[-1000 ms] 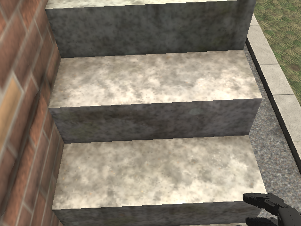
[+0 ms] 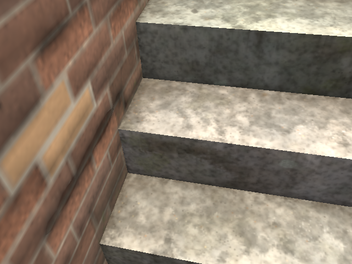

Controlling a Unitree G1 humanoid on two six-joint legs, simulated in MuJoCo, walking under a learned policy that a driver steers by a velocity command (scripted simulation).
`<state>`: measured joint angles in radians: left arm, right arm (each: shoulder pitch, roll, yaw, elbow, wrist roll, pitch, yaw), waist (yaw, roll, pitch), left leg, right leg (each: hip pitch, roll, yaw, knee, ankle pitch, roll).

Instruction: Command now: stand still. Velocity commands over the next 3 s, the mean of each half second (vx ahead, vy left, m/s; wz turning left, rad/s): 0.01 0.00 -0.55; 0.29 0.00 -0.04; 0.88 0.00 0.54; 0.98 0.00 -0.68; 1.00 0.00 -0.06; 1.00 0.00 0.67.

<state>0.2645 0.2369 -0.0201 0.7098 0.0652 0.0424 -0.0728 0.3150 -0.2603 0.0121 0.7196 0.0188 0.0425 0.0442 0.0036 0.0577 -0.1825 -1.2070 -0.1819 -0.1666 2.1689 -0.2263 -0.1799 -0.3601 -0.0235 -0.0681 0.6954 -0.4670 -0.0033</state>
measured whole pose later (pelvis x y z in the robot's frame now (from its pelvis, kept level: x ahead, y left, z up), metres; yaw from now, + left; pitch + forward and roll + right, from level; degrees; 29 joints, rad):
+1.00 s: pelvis +0.03 -0.01 +0.03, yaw -14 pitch +3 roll +1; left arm 0.13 0.28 0.05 0.65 0.06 -0.08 -0.02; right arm 0.38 -0.25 -0.04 0.76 0.03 -0.04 -0.01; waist -0.08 0.01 -0.08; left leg -0.39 0.00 0.06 0.85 -0.31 0.09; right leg -0.19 -0.13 -0.14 0.49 -0.31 0.05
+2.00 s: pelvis +0.44 -0.06 +0.39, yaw -19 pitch +1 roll -3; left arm 0.09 0.30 0.11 0.68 0.02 0.08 -0.06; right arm 0.34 -0.29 -0.06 0.81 -0.01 -0.11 -0.05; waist 0.07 -0.09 -0.01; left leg -0.22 0.22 0.16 0.73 -0.57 -0.06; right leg -1.03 0.10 0.15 2.04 -0.18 -0.03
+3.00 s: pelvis +0.83 -0.21 +0.64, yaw +4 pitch +6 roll +6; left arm 0.36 0.18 0.03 0.95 -0.10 -0.13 -0.03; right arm -0.13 -0.16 -0.02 0.59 0.03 -0.03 -0.04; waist -0.02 -0.04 0.01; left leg -0.80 -0.10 -0.02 1.65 -0.68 0.08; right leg -0.06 -0.16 -0.06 0.51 -0.13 -0.01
